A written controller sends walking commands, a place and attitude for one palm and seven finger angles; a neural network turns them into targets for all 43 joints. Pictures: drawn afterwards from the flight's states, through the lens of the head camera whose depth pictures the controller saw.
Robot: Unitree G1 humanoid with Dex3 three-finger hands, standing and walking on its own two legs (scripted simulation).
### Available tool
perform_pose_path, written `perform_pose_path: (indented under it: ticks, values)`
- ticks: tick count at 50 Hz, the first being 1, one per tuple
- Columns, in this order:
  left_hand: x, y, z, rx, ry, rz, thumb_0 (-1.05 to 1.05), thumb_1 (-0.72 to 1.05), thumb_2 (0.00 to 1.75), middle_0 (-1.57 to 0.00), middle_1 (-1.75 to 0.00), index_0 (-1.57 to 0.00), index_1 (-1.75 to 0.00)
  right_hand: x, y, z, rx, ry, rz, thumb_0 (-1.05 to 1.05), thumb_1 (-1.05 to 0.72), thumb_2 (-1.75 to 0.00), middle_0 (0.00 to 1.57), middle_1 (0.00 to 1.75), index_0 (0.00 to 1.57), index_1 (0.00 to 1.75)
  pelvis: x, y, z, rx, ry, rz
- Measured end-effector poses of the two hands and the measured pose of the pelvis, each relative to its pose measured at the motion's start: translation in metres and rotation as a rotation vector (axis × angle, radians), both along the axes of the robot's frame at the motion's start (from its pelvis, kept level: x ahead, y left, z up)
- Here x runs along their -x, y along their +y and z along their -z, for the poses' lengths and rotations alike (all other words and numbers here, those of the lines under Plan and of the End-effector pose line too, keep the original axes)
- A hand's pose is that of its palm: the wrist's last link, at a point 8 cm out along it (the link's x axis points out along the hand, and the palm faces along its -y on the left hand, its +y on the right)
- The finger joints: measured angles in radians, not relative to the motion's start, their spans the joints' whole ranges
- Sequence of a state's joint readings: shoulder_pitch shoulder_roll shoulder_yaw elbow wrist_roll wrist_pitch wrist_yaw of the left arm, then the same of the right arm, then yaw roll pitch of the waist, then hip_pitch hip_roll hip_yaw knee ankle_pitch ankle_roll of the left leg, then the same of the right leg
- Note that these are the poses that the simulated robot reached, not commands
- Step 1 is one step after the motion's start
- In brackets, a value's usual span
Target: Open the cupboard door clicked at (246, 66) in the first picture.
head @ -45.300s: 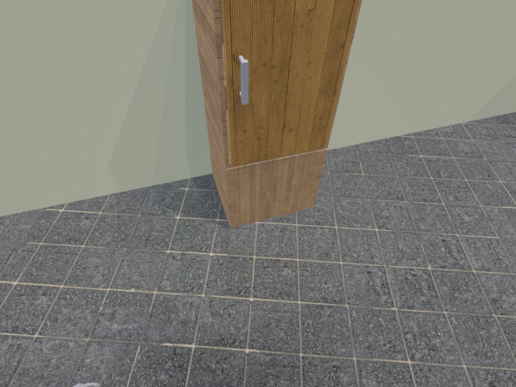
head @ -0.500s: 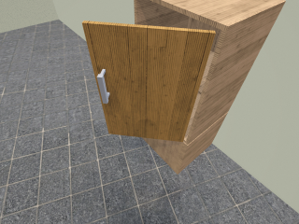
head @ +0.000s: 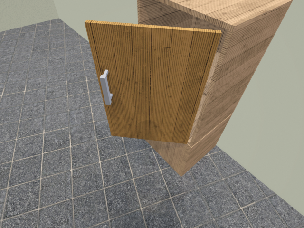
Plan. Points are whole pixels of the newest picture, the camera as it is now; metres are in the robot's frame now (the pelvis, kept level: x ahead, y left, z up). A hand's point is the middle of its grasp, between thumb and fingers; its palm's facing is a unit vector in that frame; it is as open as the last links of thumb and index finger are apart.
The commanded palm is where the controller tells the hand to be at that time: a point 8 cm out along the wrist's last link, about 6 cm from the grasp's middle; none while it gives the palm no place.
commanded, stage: look again from close up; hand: left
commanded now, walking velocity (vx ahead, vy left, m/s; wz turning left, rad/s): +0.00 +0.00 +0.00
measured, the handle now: (107, 87) +0.59 +0.21 +0.01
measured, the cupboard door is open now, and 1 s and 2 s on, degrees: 43 43 43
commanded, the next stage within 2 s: raise the hand with hooked fingers in 1.04 s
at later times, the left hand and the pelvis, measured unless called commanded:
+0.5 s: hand out of the picture +0.01 +0.17 -0.18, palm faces +0.03 -0.98 -0.19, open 7.3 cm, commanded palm none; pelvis +0.00 +0.00 +0.00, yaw +0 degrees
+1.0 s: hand out of the picture +0.04 +0.19 -0.17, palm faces +0.02 -0.98 -0.22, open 7.3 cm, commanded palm none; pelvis +0.01 -0.01 +0.00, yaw +0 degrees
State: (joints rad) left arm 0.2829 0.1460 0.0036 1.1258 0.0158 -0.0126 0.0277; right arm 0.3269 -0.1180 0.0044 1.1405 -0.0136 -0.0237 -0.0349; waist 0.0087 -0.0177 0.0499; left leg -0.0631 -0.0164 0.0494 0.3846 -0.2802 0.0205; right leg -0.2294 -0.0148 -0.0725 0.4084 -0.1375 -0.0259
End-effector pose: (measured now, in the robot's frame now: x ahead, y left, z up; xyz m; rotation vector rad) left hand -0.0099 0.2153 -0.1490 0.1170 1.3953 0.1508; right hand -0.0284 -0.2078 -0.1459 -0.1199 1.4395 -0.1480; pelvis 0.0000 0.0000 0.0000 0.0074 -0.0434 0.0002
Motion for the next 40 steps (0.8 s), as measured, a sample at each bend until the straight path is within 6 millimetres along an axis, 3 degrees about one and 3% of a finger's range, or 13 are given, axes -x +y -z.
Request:
perform_pose_path:
  ticks: [20, 40]
  values:
    - [-0.012, 0.004, -0.002, -0.012, -0.016, 0.011, 0.00, 0.91, 0.90, -0.20, -0.30, -0.20, -0.30, -0.009, -0.009, -0.001, 0.009, -0.006, -0.012, 0.00, -0.91, -0.90, 0.20, 0.30, 0.20, 0.30, -0.003, -0.003, 0.000, 0.001, 0.007, -0.001]
    - [-0.035, 0.012, -0.004, -0.034, -0.051, 0.026, 0.00, 0.91, 0.90, -0.20, -0.30, -0.20, -0.30, -0.036, -0.028, -0.005, 0.043, -0.042, -0.038, 0.00, -0.91, -0.90, 0.20, 0.30, 0.20, 0.30, -0.009, -0.007, -0.001, 0.004, 0.010, -0.004]
